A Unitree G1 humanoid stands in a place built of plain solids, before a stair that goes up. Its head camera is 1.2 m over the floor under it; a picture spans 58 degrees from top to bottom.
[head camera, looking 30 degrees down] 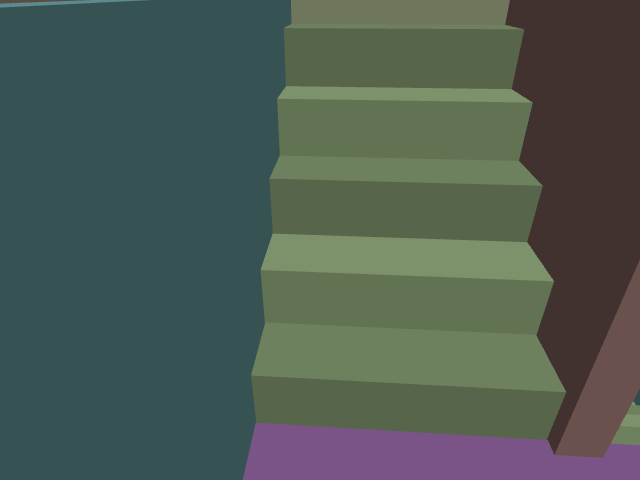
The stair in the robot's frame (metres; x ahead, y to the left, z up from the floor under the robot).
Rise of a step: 0.21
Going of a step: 0.24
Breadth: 0.91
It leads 4 degrees to the right of straight ahead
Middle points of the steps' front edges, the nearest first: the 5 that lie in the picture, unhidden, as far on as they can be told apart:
0.88 -0.25 0.22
1.11 -0.26 0.43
1.35 -0.28 0.65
1.59 -0.30 0.86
1.83 -0.31 1.07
